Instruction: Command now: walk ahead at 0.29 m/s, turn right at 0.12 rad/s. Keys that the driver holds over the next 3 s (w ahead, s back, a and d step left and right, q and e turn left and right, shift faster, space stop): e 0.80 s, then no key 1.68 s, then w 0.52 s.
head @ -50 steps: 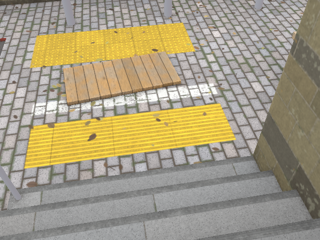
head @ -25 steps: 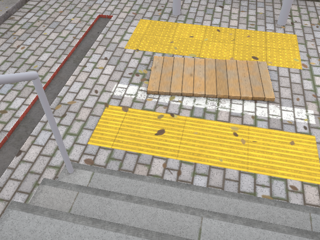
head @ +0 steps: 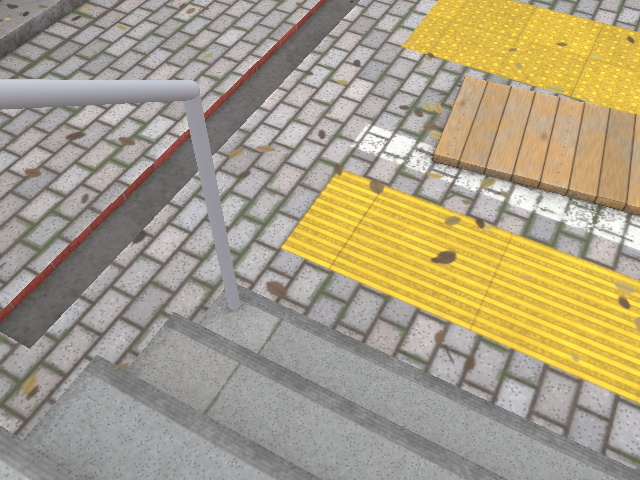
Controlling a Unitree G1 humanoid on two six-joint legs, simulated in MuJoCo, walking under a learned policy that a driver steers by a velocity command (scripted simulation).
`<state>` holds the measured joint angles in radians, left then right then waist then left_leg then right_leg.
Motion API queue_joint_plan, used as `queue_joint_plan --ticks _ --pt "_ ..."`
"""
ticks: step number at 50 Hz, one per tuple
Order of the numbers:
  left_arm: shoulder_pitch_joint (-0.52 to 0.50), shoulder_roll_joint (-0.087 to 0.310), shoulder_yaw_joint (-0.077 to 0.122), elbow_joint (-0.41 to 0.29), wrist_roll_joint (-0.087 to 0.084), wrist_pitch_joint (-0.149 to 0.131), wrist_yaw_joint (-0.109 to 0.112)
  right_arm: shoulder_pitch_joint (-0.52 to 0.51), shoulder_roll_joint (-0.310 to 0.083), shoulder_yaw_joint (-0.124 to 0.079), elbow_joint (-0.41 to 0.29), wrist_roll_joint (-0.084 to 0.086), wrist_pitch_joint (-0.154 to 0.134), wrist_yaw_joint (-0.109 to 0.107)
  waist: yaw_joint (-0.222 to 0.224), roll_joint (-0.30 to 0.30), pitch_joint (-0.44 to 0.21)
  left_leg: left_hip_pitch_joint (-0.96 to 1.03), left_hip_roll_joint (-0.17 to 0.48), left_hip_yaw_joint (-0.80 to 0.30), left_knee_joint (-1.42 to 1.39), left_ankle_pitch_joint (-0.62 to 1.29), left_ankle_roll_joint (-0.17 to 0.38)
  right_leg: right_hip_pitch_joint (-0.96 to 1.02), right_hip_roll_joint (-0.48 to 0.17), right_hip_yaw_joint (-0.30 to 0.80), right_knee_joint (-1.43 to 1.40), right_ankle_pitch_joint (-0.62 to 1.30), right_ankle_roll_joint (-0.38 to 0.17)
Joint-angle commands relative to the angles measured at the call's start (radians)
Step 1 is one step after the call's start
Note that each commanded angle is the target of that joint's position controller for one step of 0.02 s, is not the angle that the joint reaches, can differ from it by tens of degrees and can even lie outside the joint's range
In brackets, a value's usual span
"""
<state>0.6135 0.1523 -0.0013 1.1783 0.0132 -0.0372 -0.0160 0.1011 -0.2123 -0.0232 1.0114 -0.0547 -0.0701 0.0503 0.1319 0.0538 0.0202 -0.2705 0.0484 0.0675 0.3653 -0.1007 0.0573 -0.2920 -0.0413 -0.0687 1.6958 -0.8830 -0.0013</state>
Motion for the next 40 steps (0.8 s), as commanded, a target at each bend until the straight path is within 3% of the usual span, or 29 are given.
queue_joint_plan --ticks 1,2,3,4,5,6,7,8,10,12,15,16,19,20,21,22,23,24,25,26,28,29,30,31,32,35,38,39,40 --pt "-0.071 0.056 -0.008 -0.145 0.026 -0.06 -0.068 0.354 -0.172 -0.047 0.082 -0.041 0.032 0.023 -0.166 -0.031 -0.256 0.564 0.392 -0.163 0.199 1.064 0.274 -0.531 -0.133 0.11 0.029 -0.004 -0.007" --pt "-0.078 0.034 -0.01 -0.141 0.039 -0.067 -0.069 0.253 -0.084 -0.019 0.043 -0.037 0.01 0.003 -0.105 -0.073 -0.07 0.259 0.324 -0.115 0.11 0.897 0.213 -0.459 -0.161 0.163 -0.298 0.277 -0.008" --pt "-0.084 0.047 0.012 -0.116 0.048 -0.067 -0.071 0.247 -0.07 -0.013 0.034 -0.013 -0.012 -0.006 -0.08 -0.069 0.028 0.048 0.239 -0.018 0.023 0.748 0.181 -0.328 -0.105 0.104 -0.467 0.465 -0.018" --pt "-0.048 0.047 0.027 -0.082 0.054 -0.069 -0.08 0.224 -0.082 -0.013 0.013 -0.009 -0.034 -0.01 -0.05 -0.057 0.024 -0.097 0.201 0.042 -0.026 0.691 0.18 -0.203 -0.072 0.073 -0.563 0.654 -0.011" --pt "-0.027 0.044 0.033 -0.077 0.054 -0.06 -0.093 0.187 -0.103 -0.014 0.005 -0.025 -0.039 -0.001 -0.019 0.012 0.007 -0.186 0.2 0.057 -0.005 0.721 0.19 -0.115 -0.055 0.063 -0.531 0.712 -0.008" --pt "0.081 0.011 0.019 -0.041 0.067 -0.057 -0.109 0.145 -0.101 -0.01 -0.015 -0.056 -0.036 0.0 0.021 0.023 -0.009 -0.289 0.204 0.059 0.049 0.641 0.207 -0.029 -0.052 0.085 -0.457 0.832 -0.006" --pt "0.108 0.016 0.02 -0.05 0.055 -0.064 -0.108 0.108 -0.085 -0.003 -0.046 -0.067 -0.037 0.004 0.024 -0.024 -0.011 -0.324 0.236 0.049 0.067 0.61 0.215 -0.015 -0.063 0.107 -0.474 0.88 -0.002" --pt "0.033 0.026 0.027 -0.086 0.068 -0.069 -0.099 0.132 -0.091 -0.005 -0.056 -0.055 -0.044 -0.014 -0.021 -0.01 -0.012 -0.231 0.231 0.048 0.08 0.503 0.213 -0.123 -0.083 0.116 -0.566 0.934 -0.016" --pt "-0.279 0.061 0.024 -0.238 0.074 -0.06 -0.053 0.335 0.006 0.026 0.027 -0.026 -0.047 -0.075 -0.159 -0.001 0.027 0.144 0.371 -0.102 0.184 0.391 0.184 -0.549 -0.187 0.257 -0.811 1.031 -0.011" --pt "-0.335 0.042 0.012 -0.233 0.067 -0.044 -0.032 0.473 0.019 0.037 0.05 -0.049 -0.049 -0.119 -0.217 -0.074 0.029 0.2 0.287 -0.042 0.346 0.112 0.077 -0.57 -0.197 0.212 -1.148 1.46 0.002" --pt "-0.386 0.071 0.03 -0.272 0.098 -0.011 -0.049 0.418 -0.014 0.041 -0.004 -0.076 -0.028 -0.08 -0.189 0.018 0.076 -0.224 0.251 0.001 0.334 -0.149 0.057 -0.157 -0.072 0.048 -1.094 1.376 -0.02" --pt "-0.369 0.099 0.044 -0.284 0.093 -0.013 -0.046 0.37 -0.028 0.041 -0.032 -0.071 -0.036 -0.066 -0.154 0.023 0.088 -0.269 0.276 -0.005 0.349 -0.174 0.046 -0.103 -0.071 0.052 -1.049 1.294 -0.028" --pt "-0.428 0.119 0.058 -0.278 0.102 -0.011 -0.032 0.394 -0.103 0.008 -0.018 -0.043 -0.027 -0.09 -0.196 -0.022 0.167 -0.115 0.335 -0.029 0.469 -0.292 -0.003 -0.143 -0.084 0.043 -1.277 1.155 -0.045" --pt "-0.349 0.099 0.064 -0.244 0.09 -0.017 -0.021 0.405 -0.129 0.0 -0.012 -0.073 -0.014 -0.09 -0.167 -0.023 0.11 -0.177 0.325 0.01 0.572 -0.229 -0.011 0.058 -0.03 -0.027 -1.205 1.21 -0.048" --pt "-0.137 0.152 0.095 -0.168 0.069 -0.032 -0.013 0.31 -0.177 -0.018 -0.028 -0.078 -0.004 -0.075 -0.056 -0.096 0.049 -0.187 0.261 0.093 0.796 -0.222 -0.069 0.249 -0.007 -0.045 -1.318 1.289 -0.056" --pt "0.013 0.284 0.144 -0.12 0.066 -0.04 0.013 0.274 -0.181 -0.033 -0.032 -0.023 0.014 -0.047 0.021 -0.202 -0.026 -0.18 0.138 0.133 1.07 -0.325 -0.113 0.436 -0.035 -0.023 -1.568 1.526 -0.103" --pt "0.118 0.431 0.167 -0.131 0.057 -0.056 0.02 0.456 0.003 0.006 -0.071 -0.004 0.022 -0.009 -0.054 -0.441 -0.409 -0.465 -0.026 0.124 1.665 -0.887 -0.191 1.03 -0.28 0.236 -1.051 2.291 -0.393" --pt "0.218 0.415 0.169 -0.112 0.064 -0.072 0.01 0.283 -0.044 0.0 -0.157 0.036 0.007 0.017 0.041 -0.31 -0.473 -0.699 -0.019 0.027 1.841 -0.919 -0.184 1.103 -0.341 0.345 -1.001 2.497 -0.434" --pt "0.139 0.384 0.16 -0.161 0.074 -0.09 0.01 0.07 -0.084 -0.013 -0.267 0.062 -0.006 0.007 0.067 -0.171 -0.327 -0.844 0.012 -0.011 1.786 -0.905 -0.175 0.914 -0.36 0.357 -1.026 2.302 -0.402" --pt "0.028 0.339 0.143 -0.213 0.049 -0.091 -0.006 0.009 -0.097 -0.017 -0.336 0.071 -0.017 -0.025 0.023 -0.184 -0.23 -0.889 0.046 -0.051 1.73 -0.887 -0.167 0.68 -0.393 0.398 -1.074 2.021 -0.432" --pt "-0.171 0.223 0.088 -0.263 0.063 -0.068 -0.048 0.189 -0.071 -0.007 -0.284 0.042 -0.024 -0.069 -0.157 -0.099 -0.059 -0.656 0.096 -0.191 1.473 -0.618 -0.103 0.118 -0.409 0.394 -1.168 1.756 -0.406" --pt "-0.186 0.141 0.052 -0.272 0.087 -0.07 -0.042 0.262 -0.032 0.003 -0.253 0.03 -0.024 -0.085 -0.21 -0.074 -0.008 -0.577 0.091 -0.197 1.398 -0.44 -0.093 -0.076 -0.359 0.368 -1.214 1.662 -0.358" --pt "-0.174 0.159 0.052 -0.286 0.07 -0.084 -0.024 0.332 -0.011 0.006 -0.23 0.024 -0.022 -0.083 -0.232 -0.118 -0.024 -0.526 0.044 -0.128 1.318 -0.266 -0.091 -0.143 -0.239 0.299 -1.198 1.625 -0.324" --pt "-0.164 0.169 0.05 -0.299 0.063 -0.093 -0.012 0.317 -0.018 0.01 -0.238 0.028 -0.017 -0.073 -0.212 -0.128 -0.025 -0.554 0.02 -0.108 1.241 -0.14 -0.109 -0.177 -0.204 0.283 -1.186 1.571 -0.315" --pt "-0.194 0.197 0.05 -0.326 0.047 -0.095 -0.004 0.28 -0.057 -0.002 -0.236 0.015 -0.013 -0.053 -0.193 -0.078 -0.054 -0.505 0.01 -0.094 1.067 0.02 -0.122 -0.216 -0.16 0.251 -1.184 1.443 -0.294" --pt "-0.211 0.247 0.042 -0.344 0.067 -0.08 -0.002 0.176 -0.061 -0.006 -0.266 -0.011 0.003 -0.024 -0.205 -0.163 -0.091 -0.329 0.001 -0.056 0.95 0.047 -0.143 -0.312 -0.117 0.32 -1.145 1.309 -0.262" --pt "-0.252 0.257 0.041 -0.38 0.088 -0.07 -0.018 0.174 -0.125 -0.009 -0.298 -0.032 -0.001 -0.029 -0.182 -0.127 -0.133 -0.333 -0.023 -0.099 1.054 -0.083 -0.155 -0.259 -0.154 0.449 -1.043 1.249 -0.318" --pt "-0.19 0.261 0.054 -0.356 0.039 -0.071 -0.013 0.049 -0.117 -0.011 -0.359 -0.012 0.014 -0.05 -0.13 -0.105 -0.095 -0.463 -0.009 -0.123 0.784 -0.316 -0.181 -0.108 -0.187 0.542 -1.099 1.218 -0.34" --pt "-0.12 0.265 0.059 -0.329 0.03 -0.068 -0.008 -0.02 -0.094 0.003 -0.38 -0.004 0.028 -0.063 -0.078 -0.135 -0.103 -0.508 -0.018 -0.133 0.704 -0.377 -0.188 0.004 -0.201 0.625 -1.11 1.099 -0.351"
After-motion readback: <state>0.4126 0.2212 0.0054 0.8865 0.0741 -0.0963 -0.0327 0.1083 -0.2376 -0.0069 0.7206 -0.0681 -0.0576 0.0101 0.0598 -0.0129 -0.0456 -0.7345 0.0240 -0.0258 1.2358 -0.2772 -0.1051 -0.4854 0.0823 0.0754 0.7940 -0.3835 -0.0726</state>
